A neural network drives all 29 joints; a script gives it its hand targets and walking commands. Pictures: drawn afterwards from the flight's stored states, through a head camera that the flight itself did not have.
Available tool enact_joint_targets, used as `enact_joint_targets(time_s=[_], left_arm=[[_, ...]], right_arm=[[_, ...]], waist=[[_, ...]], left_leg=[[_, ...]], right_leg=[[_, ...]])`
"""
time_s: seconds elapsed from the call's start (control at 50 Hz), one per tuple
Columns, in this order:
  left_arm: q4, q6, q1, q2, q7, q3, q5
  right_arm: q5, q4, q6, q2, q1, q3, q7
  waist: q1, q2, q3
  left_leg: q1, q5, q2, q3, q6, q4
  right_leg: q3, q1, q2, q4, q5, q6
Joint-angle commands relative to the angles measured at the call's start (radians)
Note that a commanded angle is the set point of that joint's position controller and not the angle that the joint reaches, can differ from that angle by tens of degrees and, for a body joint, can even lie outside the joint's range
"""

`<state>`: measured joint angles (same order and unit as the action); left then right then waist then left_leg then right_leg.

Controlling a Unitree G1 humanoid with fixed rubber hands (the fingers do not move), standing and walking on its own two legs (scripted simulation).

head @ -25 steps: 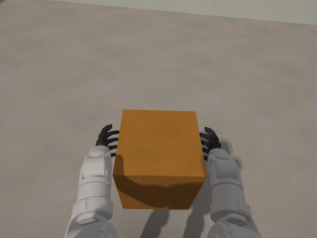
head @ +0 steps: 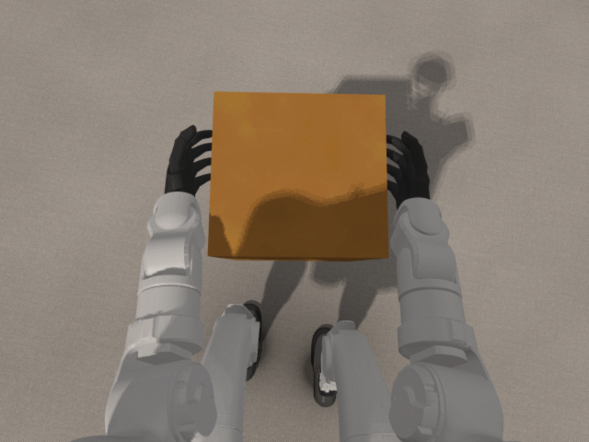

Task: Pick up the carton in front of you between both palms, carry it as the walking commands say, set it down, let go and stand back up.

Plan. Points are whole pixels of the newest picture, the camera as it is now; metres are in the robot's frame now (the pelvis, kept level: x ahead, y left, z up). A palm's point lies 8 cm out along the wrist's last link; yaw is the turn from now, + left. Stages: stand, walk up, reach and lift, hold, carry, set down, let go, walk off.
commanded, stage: set down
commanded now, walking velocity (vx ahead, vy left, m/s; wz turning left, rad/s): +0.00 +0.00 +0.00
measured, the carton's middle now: (296, 194) +0.44 +0.02 -0.15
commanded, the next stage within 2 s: none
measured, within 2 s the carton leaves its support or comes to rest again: neither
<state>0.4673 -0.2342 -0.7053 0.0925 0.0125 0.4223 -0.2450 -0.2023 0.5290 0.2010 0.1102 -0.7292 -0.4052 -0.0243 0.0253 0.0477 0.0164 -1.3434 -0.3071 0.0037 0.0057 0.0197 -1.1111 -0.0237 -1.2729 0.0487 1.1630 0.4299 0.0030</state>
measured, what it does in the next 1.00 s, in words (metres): lowers itself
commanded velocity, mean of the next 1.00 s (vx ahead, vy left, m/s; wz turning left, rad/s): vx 0.00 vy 0.00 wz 0.00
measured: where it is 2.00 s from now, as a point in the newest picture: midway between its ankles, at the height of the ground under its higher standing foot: (285, 368)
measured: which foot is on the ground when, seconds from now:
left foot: down 0.00-1.00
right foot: down 0.00-1.00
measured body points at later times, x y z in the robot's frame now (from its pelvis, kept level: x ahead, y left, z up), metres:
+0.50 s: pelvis -0.02 +0.00 -0.12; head +0.27 +0.03 +0.22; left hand +0.46 +0.20 -0.23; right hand +0.48 -0.10 -0.22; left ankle +0.10 +0.11 -0.63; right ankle +0.05 -0.12 -0.63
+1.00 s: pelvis -0.04 +0.00 -0.23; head +0.32 +0.04 +0.04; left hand +0.49 +0.23 -0.38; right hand +0.52 -0.08 -0.38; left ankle +0.10 +0.11 -0.63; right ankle +0.05 -0.12 -0.63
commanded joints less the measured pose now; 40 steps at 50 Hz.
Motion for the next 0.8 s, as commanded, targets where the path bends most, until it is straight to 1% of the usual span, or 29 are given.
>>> enact_joint_targets(time_s=[0.0,0.04,0.1,0.16,0.26,0.34,0.48,0.66,0.78], left_arm=[[0.026,-0.005,-0.550,0.916,-0.216,-0.628,0.111],[0.068,-0.036,-0.542,0.917,-0.235,-0.598,0.104],[0.125,-0.068,-0.554,0.898,-0.255,-0.544,0.091],[0.162,-0.071,-0.585,0.871,-0.261,-0.501,0.082],[0.187,-0.052,-0.652,0.832,-0.254,-0.467,0.088],[0.186,-0.045,-0.717,0.802,-0.244,-0.464,0.106],[0.174,-0.058,-0.837,0.752,-0.231,-0.468,0.144],[0.200,-0.075,-0.972,0.688,-0.232,-0.442,0.161],[0.223,-0.071,-1.041,0.640,-0.238,-0.427,0.171]], right_arm=[[0.109,0.015,0.009,0.917,-0.555,0.608,0.220],[0.097,0.052,0.041,0.932,-0.557,0.576,0.231],[0.078,0.104,0.070,0.933,-0.575,0.525,0.238],[0.069,0.135,0.072,0.919,-0.610,0.486,0.230],[0.070,0.155,0.048,0.888,-0.677,0.455,0.198],[0.088,0.150,0.038,0.863,-0.748,0.463,0.168],[0.124,0.135,0.047,0.833,-0.885,0.483,0.133],[0.138,0.171,0.062,0.792,-1.027,0.449,0.117],[0.151,0.196,0.057,0.745,-1.100,0.435,0.113]], waist=[[0.028,-0.053,-1.129],[0.033,-0.035,-1.060],[0.043,-0.028,-0.988],[0.048,-0.026,-0.970],[0.055,-0.026,-1.014],[0.066,-0.030,-1.087],[0.086,-0.029,-1.188],[0.105,-0.027,-1.159],[0.115,-0.028,-1.125]], left_leg=[[0.748,0.436,0.121,-0.034,-0.030,-0.062],[0.618,0.347,0.125,-0.025,-0.030,-0.074],[0.491,0.283,0.127,-0.020,-0.026,-0.105],[0.403,0.270,0.129,-0.018,-0.024,-0.151],[0.291,0.270,0.133,-0.010,-0.029,-0.242],[0.231,0.264,0.133,0.001,-0.038,-0.313],[0.154,0.232,0.130,0.018,-0.047,-0.423],[0.047,0.169,0.122,0.026,-0.045,-0.536],[0.003,0.161,0.113,0.025,-0.044,-0.613]], right_leg=[[0.007,0.103,0.128,-0.038,-0.277,0.018],[0.008,0.063,0.129,-0.017,-0.230,0.018],[0.008,-0.023,0.129,0.014,-0.179,0.017],[0.007,-0.101,0.130,0.057,-0.168,0.016],[0.014,-0.198,0.139,0.146,-0.168,0.017],[0.023,-0.241,0.150,0.220,-0.158,0.020],[0.045,-0.295,0.163,0.339,-0.119,0.024],[0.064,-0.424,0.166,0.469,-0.045,0.023],[0.071,-0.504,0.162,0.554,-0.018,0.019]])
